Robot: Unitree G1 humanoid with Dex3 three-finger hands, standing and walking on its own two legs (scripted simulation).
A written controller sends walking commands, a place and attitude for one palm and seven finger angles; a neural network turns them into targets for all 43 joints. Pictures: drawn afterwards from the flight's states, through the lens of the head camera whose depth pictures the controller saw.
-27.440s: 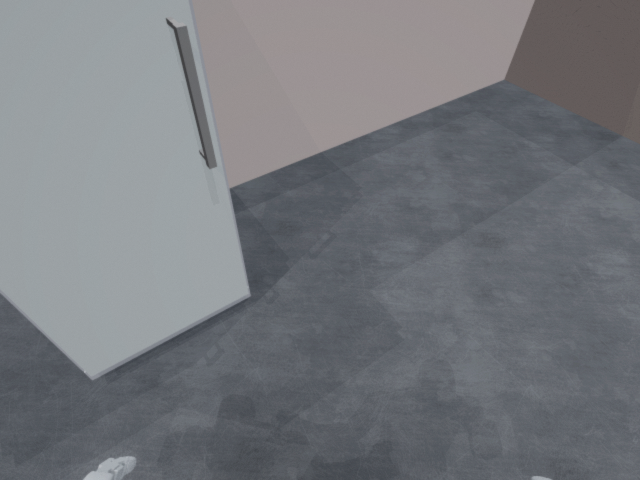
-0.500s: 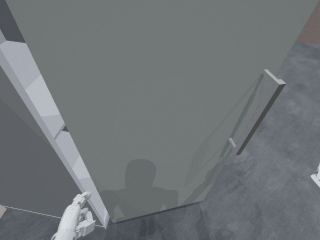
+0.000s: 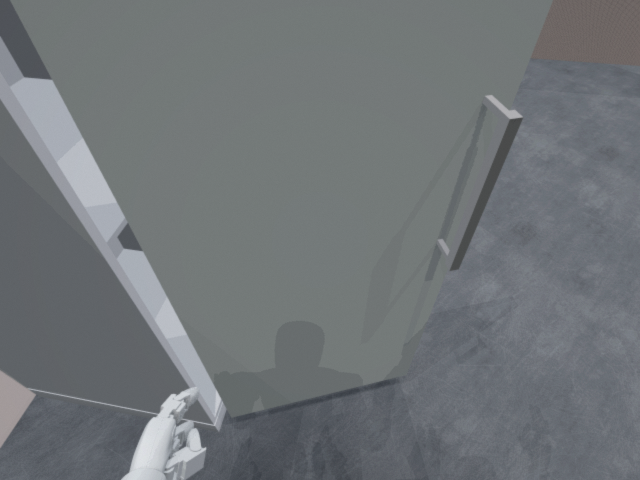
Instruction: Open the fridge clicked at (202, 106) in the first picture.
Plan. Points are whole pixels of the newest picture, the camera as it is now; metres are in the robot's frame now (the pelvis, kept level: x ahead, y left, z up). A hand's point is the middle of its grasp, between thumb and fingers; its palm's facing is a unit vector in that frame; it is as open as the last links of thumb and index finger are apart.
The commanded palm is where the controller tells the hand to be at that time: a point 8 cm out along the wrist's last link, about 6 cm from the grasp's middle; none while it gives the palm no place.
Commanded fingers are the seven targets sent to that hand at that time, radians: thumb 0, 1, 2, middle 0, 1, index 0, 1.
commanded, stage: step back with the hand held close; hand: right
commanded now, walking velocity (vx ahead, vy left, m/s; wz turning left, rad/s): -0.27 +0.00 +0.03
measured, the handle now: (469, 195) +0.50 -0.21 +0.09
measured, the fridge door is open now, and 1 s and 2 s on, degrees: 66 66 66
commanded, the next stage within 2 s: stop stepping back and stand still in 0.64 s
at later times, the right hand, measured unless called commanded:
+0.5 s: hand out of the picture +0.13 -0.27 +0.18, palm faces +0.35 +0.81 -0.47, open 7.4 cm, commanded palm +0.06 -0.32 +0.19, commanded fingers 0.00 -0.90 -0.90 0.20 0.30 0.20 0.30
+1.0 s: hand out of the picture +0.01 -0.31 +0.19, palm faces +0.37 +0.79 -0.49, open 7.4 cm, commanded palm -0.04 -0.35 +0.19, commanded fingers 0.00 -0.90 -0.90 0.20 0.30 0.20 0.30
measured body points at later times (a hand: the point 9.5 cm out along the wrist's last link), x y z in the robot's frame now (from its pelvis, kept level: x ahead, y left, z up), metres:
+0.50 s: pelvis -0.09 -0.03 +0.00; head -0.05 -0.04 +0.45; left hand +0.10 +0.20 -0.07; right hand +0.11 -0.32 +0.21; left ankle -0.12 +0.12 -0.73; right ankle +0.05 -0.09 -0.72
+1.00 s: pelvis -0.19 -0.05 +0.01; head -0.20 -0.08 +0.46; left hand -0.05 +0.18 -0.06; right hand -0.02 -0.35 +0.22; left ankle -0.22 +0.06 -0.73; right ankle -0.08 -0.12 -0.71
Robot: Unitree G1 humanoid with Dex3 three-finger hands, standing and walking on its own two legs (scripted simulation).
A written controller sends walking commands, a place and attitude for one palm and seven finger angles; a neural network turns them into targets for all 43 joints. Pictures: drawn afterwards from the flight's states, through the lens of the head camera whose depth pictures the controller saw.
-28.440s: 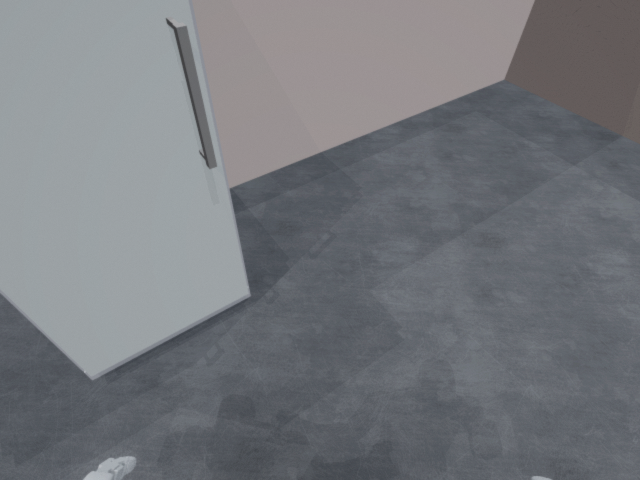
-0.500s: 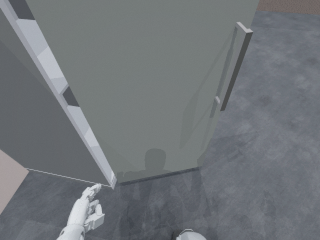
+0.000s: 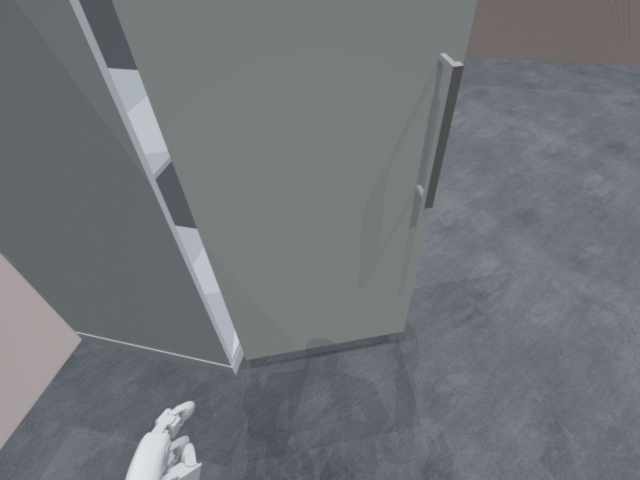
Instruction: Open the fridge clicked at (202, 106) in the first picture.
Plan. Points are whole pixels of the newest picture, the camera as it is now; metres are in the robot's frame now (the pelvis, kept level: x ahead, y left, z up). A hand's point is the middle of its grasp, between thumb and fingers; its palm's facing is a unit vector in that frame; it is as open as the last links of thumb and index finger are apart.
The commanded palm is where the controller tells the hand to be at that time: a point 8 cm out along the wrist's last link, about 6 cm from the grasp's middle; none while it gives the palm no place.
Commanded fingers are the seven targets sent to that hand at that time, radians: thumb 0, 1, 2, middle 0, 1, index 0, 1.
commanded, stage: stop stepping back and stand still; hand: right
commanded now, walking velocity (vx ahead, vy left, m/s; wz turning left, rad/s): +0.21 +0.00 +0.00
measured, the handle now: (435, 139) +0.68 -0.18 +0.08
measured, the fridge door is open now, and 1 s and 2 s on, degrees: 66 66 66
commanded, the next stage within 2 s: let the arm hang, fingers relaxed in 0.46 s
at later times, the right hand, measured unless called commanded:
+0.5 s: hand out of the picture +0.16 -0.31 +0.18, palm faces +0.49 +0.72 -0.49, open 7.4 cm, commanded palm +0.10 -0.33 +0.18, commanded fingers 0.00 -0.90 -0.90 0.20 0.30 0.20 0.30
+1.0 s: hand out of the picture +0.06 -0.23 -0.18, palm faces +0.13 +0.98 -0.18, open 6.9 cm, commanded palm none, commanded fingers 0.00 -0.90 -0.90 0.20 0.30 0.20 0.30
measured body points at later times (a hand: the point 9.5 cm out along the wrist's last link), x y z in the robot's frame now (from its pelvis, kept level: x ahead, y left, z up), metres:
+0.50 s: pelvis -0.02 -0.02 -0.01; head -0.03 -0.03 +0.44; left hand +0.12 +0.20 -0.11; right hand +0.13 -0.34 +0.21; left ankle +0.01 +0.09 -0.74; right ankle -0.04 -0.13 -0.71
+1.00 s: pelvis +0.02 -0.04 -0.01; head +0.05 -0.07 +0.44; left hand +0.09 +0.19 -0.14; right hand +0.06 -0.28 -0.16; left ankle +0.03 +0.07 -0.73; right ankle -0.01 -0.13 -0.74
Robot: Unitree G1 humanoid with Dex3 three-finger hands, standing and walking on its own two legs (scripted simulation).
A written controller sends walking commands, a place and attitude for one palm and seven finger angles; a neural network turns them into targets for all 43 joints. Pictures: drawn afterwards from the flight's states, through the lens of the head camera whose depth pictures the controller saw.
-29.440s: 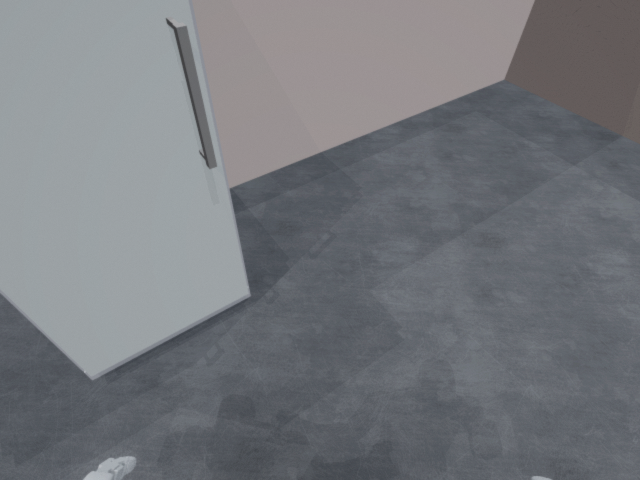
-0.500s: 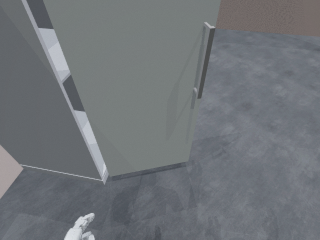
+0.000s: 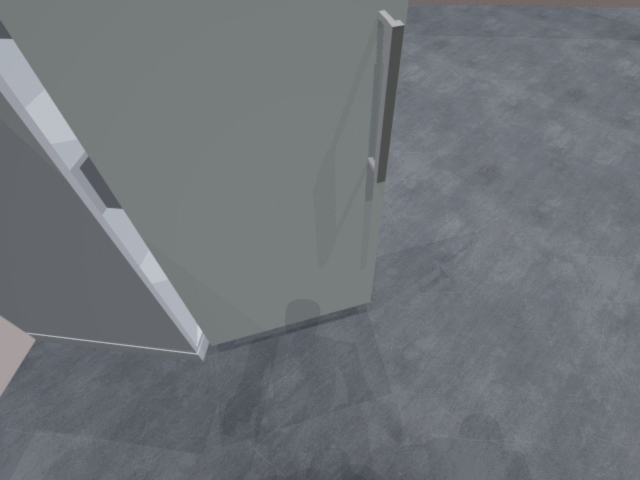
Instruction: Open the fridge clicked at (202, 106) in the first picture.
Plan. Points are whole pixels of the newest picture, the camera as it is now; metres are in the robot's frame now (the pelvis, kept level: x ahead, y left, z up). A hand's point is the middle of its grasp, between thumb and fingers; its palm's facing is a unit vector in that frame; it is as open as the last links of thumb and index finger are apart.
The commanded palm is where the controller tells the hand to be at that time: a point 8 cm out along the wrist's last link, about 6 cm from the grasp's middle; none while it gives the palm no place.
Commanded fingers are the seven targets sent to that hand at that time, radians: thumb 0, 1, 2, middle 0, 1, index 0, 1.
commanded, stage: let the arm hang, fingers relaxed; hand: right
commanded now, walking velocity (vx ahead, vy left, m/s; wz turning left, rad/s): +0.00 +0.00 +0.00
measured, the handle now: (381, 108) +0.68 -0.06 +0.09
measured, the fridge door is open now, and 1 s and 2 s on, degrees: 66 66 66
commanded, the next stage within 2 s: look to check the result in 0.66 s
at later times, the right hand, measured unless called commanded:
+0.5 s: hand out of the picture +0.04 -0.21 -0.17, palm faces -0.02 +0.98 -0.18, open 7.3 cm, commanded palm none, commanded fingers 0.00 -0.90 -0.90 0.20 0.30 0.20 0.30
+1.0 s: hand out of the picture -0.01 -0.19 -0.17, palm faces -0.01 +0.99 -0.14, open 7.4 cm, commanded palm none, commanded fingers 0.00 -0.90 -0.90 0.20 0.30 0.20 0.30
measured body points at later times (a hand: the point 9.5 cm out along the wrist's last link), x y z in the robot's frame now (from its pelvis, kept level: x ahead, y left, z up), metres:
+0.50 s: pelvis +0.01 -0.03 +0.01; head +0.02 -0.04 +0.46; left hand +0.00 +0.19 -0.14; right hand +0.04 -0.26 -0.15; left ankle -0.01 +0.11 -0.73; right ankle -0.02 -0.09 -0.73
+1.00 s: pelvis +0.01 -0.04 +0.01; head +0.02 -0.05 +0.46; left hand -0.03 +0.17 -0.15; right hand +0.00 -0.24 -0.16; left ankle -0.01 +0.11 -0.73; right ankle -0.02 -0.09 -0.73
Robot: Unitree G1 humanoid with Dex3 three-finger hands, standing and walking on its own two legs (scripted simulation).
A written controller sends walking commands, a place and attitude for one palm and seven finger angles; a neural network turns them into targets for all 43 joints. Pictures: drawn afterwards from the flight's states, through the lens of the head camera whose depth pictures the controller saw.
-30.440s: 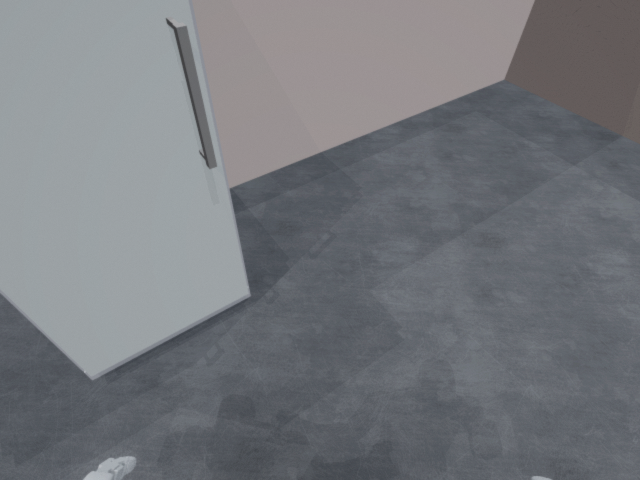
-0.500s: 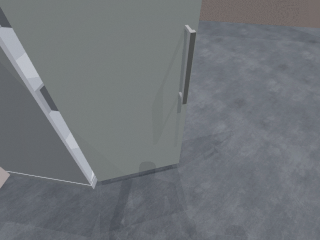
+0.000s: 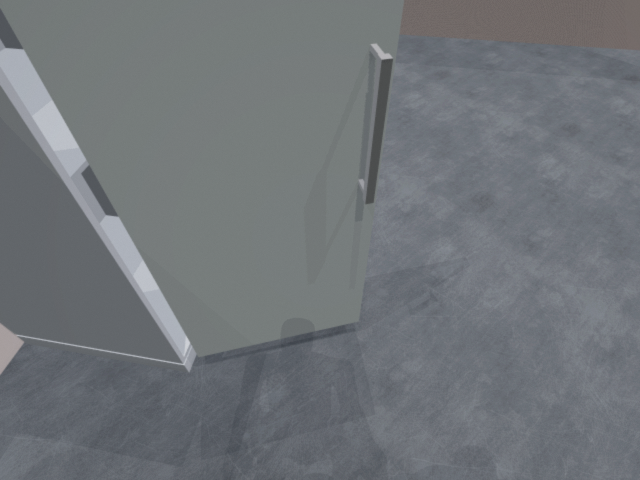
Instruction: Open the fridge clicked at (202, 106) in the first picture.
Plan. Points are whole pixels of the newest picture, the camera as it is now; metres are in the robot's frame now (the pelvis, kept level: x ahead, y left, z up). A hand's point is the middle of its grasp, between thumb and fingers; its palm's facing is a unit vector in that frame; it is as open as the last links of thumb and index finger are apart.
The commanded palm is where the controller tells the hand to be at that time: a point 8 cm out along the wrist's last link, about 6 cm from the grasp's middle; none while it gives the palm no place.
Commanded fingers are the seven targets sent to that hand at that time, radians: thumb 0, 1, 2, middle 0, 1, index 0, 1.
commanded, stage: look to check the result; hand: right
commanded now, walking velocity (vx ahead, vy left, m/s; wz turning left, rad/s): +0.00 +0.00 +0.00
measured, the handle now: (371, 133) +0.66 -0.05 +0.08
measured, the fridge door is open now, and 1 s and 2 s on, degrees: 66 66 66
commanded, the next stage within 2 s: stand and wait in 0.28 s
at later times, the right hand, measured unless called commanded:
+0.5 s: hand out of the picture -0.01 -0.15 -0.18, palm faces +0.03 +0.99 -0.17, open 7.3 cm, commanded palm none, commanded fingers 0.00 -0.90 -0.90 0.20 0.30 0.20 0.30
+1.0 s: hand out of the picture -0.01 -0.13 -0.18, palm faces +0.03 +0.99 -0.16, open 7.3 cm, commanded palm none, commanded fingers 0.00 -0.90 -0.90 0.20 0.30 0.20 0.30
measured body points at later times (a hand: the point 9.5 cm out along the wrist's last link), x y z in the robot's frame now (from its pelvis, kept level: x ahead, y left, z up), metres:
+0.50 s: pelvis +0.00 +0.01 +0.00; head +0.02 +0.01 +0.45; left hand -0.03 +0.22 -0.16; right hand -0.01 -0.20 -0.16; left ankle -0.01 +0.15 -0.74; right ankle -0.04 -0.04 -0.74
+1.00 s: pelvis +0.00 +0.03 +0.00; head +0.02 +0.02 +0.45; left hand -0.02 +0.24 -0.16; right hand -0.01 -0.18 -0.16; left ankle -0.01 +0.15 -0.74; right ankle -0.04 -0.04 -0.74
